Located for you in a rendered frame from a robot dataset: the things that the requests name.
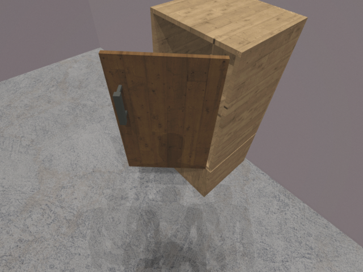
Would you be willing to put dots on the cupboard door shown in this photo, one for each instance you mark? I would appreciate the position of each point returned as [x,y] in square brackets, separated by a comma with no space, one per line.
[172,102]

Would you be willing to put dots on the handle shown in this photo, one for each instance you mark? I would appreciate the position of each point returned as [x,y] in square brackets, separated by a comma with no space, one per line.
[121,112]

